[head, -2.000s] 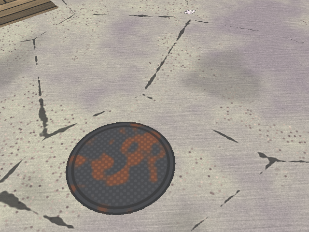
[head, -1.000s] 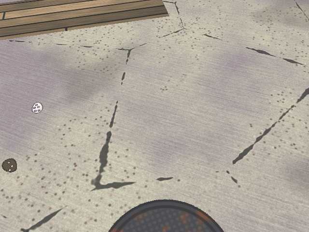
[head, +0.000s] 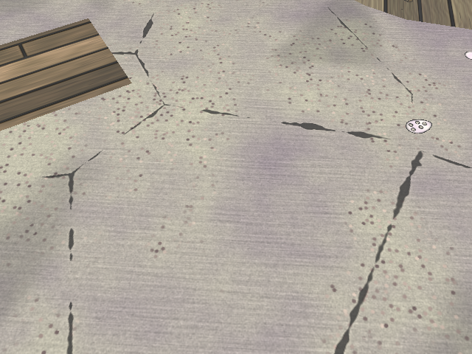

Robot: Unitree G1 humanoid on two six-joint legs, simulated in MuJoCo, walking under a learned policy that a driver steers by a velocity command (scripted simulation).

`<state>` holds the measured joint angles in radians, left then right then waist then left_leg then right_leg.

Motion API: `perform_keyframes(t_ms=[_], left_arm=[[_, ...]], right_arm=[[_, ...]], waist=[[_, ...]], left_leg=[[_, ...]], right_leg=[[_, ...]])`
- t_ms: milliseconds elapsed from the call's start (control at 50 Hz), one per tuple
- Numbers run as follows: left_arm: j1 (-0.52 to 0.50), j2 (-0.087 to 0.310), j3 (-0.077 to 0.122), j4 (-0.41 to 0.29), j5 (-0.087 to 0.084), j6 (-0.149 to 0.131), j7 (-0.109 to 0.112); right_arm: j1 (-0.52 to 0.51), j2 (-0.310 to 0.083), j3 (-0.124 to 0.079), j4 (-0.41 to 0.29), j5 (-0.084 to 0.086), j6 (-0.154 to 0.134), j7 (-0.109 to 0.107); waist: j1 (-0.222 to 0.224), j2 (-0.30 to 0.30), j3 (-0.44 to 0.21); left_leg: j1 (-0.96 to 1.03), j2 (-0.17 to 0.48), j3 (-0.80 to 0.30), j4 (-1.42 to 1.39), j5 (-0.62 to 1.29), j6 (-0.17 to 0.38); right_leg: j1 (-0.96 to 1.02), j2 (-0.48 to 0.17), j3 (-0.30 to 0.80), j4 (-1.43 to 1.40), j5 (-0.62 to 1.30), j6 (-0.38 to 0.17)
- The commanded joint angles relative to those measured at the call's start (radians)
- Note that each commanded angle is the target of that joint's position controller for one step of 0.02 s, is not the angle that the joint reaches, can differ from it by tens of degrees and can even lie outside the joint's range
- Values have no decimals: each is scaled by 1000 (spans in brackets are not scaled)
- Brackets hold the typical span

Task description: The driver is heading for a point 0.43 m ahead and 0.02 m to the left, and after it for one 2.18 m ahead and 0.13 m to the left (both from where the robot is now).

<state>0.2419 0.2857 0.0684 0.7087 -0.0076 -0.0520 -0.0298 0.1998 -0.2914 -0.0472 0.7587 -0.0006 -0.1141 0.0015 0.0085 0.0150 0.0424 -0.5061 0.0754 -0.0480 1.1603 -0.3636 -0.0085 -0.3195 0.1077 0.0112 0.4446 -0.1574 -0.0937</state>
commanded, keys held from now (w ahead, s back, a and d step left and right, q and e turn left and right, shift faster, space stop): w+e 0.12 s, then w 0.20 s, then no key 0.68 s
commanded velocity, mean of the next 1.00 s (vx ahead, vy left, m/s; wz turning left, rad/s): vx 0.27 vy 0.00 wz -0.20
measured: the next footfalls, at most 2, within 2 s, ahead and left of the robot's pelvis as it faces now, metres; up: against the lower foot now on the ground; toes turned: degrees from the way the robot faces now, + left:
left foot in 0.32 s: +0.35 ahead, +0.14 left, +0.00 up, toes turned -9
right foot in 0.72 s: +0.41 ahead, -0.11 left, +0.00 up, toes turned -8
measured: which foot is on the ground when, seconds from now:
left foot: up 0.00-0.30, down 0.32-1.00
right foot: down 0.00-0.34, up 0.36-0.70, down 0.72-1.00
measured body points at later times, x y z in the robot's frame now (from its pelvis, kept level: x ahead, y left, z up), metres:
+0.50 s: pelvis +0.26 +0.06 +0.00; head +0.30 +0.07 +0.45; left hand +0.42 +0.31 -0.11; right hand +0.33 -0.23 -0.10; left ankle +0.31 +0.14 -0.74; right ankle +0.22 -0.08 -0.66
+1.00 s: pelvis +0.35 +0.01 -0.01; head +0.37 +0.01 +0.44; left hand +0.57 +0.22 -0.10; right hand +0.40 -0.26 -0.14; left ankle +0.31 +0.14 -0.74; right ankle +0.37 -0.11 -0.74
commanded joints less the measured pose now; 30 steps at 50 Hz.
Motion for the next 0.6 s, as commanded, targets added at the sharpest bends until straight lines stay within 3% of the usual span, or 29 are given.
perform_keyframes(t_ms=[20, 60, 120, 200, 260, 280, 300, 320, 340, 360, 380, 400, 420, 460, 520, 600], left_arm=[[-17, 139, 37, -82, 1, -20, 15], [4, 162, 44, -76, -4, -20, 27], [44, 165, 46, -63, -13, -10, 38], [118, 148, 39, -28, -17, -5, 39], [125, 150, 39, -16, -10, 0, 38], [113, 146, 38, -17, -9, 3, 38], [107, 124, 30, -21, -6, 3, 36], [97, 82, 12, -39, 5, 0, 35], [226, 28, -6, -48, -15, -12, 39], [232, 75, -3, -39, -16, -19, 42], [143, 144, 17, -41, -22, -15, 43], [79, 145, 17, -53, -10, -8, 46], [43, 135, 18, -65, 5, -1, 46], [64, 91, 14, -58, 9, 15, 45], [66, 31, -5, -51, 10, 26, 50], [-8, 40, -5, -54, 8, 33, 49]], right_arm=[[35, -97, -31, -69, -14, 8, -6], [-32, -75, -22, -92, -18, 15, -9], [-147, -52, -11, -117, -13, 8, -2], [-220, -72, -13, -135, 4, -9, 21], [-201, -104, -28, -142, 5, -20, 28], [-155, -110, -34, -132, 4, -23, 26], [-71, -134, -48, -112, -4, -26, 21], [68, -180, -61, -98, -17, -30, 14], [185, -278, -89, -65, -34, -20, 14], [217, -211, -76, -46, -7, -13, 25], [157, -145, -55, -58, 2, -8, 24], [86, -113, -40, -76, -7, 0, 24], [35, -84, -27, -75, -9, 5, 27], [-10, -58, -14, -64, -15, 5, 30], [-34, -96, -21, -34, -17, 10, 20], [-8, -123, -26, 3, -2, 36, 8]], waist=[[-36, -39, -88], [-18, -50, -63], [31, -80, -52], [72, -105, -53], [50, -135, -45], [20, -144, -52], [-22, -137, -99], [-86, -72, -223], [-67, 200, -354], [-79, 262, -346], [-88, 139, -215], [-67, 54, -157], [-40, 27, -105], [8, 68, -94], [26, 104, -131], [-8, 97, -167]], left_leg=[[-104, 38, -16, -110, 60, -33], [-105, 22, -3, -243, 175, -56], [-38, -27, 3, -480, 385, -59], [2, -46, -6, -615, 454, -37], [32, -53, -1, -665, 335, 10], [92, -63, 19, -698, 315, 31], [223, -60, 23, -718, 317, 62], [446, 66, -97, -689, 344, 127], [794, 273, -484, -720, 302, 303], [817, 337, -702, -828, 242, 338], [702, 312, -572, -816, 293, 296], [579, 270, -420, -807, 458, 265], [469, 229, -317, -814, 623, 254], [346, 159, -185, -839, 796, 224], [298, 125, -75, -857, 948, 235], [318, 118, -32, -857, 858, 218]], right_leg=[[105, -273, 312, -218, 284, -225], [59, -242, 263, -226, 277, -204], [31, -190, 224, -203, 171, -149], [119, -237, 279, -152, 79, -126], [206, -281, 346, -82, 106, -103], [214, -272, 346, -44, 157, -89], [205, -228, 320, 51, 260, -65], [116, -173, 257, 285, 205, -28], [-223, -20, 129, 656, -86, 62], [-384, -14, 167, 798, -447, 84], [-431, -56, 193, 875, -401, 89], [-399, -93, 153, 864, -346, 97], [-372, -124, 121, 801, -315, 106], [-250, -166, 87, 663, -268, 117], [-141, -160, 46, 452, -161, 140], [-40, -144, 27, 253, 18, 138]])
